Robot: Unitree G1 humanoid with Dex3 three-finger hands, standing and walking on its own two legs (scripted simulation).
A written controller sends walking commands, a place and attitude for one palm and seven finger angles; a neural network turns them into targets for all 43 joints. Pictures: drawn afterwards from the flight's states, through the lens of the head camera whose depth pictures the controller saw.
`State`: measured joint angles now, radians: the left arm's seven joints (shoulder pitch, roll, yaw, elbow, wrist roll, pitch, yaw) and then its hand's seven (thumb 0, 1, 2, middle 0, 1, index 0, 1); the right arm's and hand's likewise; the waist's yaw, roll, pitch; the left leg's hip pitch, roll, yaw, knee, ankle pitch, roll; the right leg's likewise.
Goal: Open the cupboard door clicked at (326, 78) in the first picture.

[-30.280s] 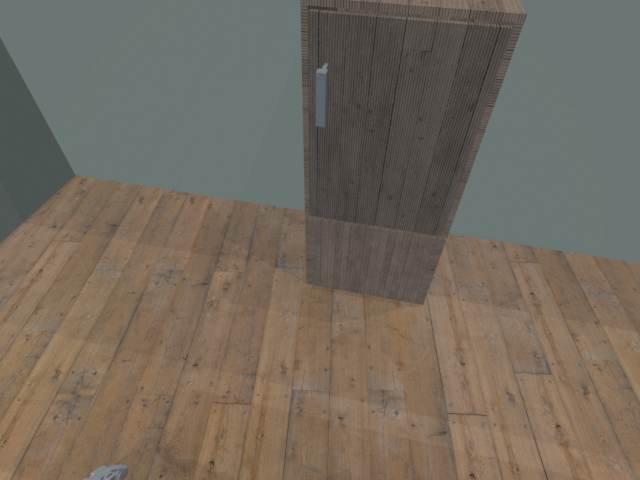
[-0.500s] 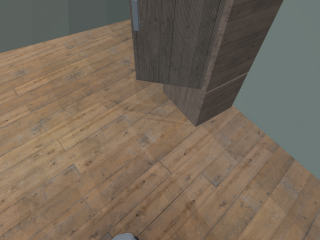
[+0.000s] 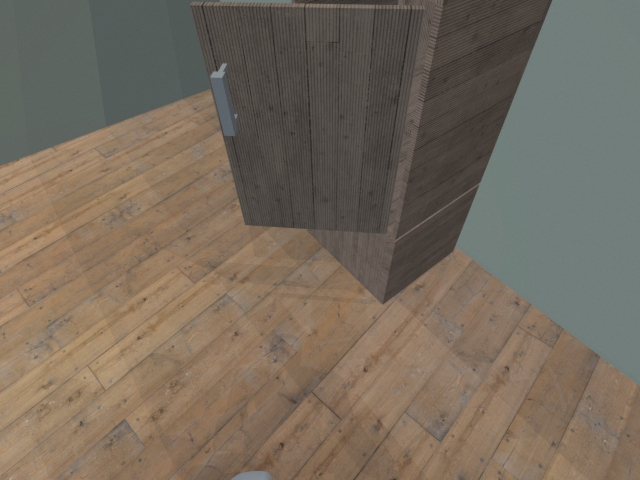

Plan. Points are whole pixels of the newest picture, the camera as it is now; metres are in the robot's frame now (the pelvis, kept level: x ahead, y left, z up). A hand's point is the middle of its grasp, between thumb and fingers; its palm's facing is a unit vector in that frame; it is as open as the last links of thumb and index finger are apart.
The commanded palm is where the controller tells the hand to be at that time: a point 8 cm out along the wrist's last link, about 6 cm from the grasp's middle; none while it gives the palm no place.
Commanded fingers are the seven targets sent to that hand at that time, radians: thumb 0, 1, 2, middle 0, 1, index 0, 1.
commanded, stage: take the last steps up to it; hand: left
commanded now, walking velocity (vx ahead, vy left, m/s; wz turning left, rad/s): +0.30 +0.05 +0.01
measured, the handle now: (227, 99) +0.80 +0.23 +0.05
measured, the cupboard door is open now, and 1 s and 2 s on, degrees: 46 46 46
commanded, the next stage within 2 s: come to a stop and stand still in 0.34 s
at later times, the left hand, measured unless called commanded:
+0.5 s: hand (165, 435) +0.21 +0.26 -0.18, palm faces +0.03 -0.99 -0.14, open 7.4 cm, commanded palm none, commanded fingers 0.00 0.90 0.90 -0.20 -0.30 -0.20 -0.30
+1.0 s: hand (184, 383) +0.30 +0.25 -0.19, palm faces +0.00 -0.98 -0.18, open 7.3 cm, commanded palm none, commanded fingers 0.00 0.90 0.90 -0.20 -0.30 -0.20 -0.30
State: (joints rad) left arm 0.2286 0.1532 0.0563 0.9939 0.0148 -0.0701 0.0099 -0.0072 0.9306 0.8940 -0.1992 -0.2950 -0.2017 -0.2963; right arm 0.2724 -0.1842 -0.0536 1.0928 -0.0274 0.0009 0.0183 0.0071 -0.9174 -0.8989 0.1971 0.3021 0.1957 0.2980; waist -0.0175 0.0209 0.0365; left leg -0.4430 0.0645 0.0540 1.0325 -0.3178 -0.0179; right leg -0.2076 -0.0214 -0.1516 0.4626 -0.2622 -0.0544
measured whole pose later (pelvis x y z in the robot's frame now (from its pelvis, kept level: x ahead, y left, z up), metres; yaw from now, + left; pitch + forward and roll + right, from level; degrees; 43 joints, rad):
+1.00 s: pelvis +0.22 +0.08 -0.01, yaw -1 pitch +1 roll +0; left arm 0.16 0.18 0.04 0.99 0.02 0.02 0.03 0.00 0.91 0.89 -0.20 -0.30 -0.20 -0.30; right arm 0.20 -0.16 -0.05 1.04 0.00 0.05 -0.02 0.00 -0.91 -0.90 0.20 0.30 0.20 0.30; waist -0.01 -0.04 0.09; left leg -0.31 0.00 0.03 0.71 -0.42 -0.04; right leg -0.29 -0.06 -0.07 0.53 -0.25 0.01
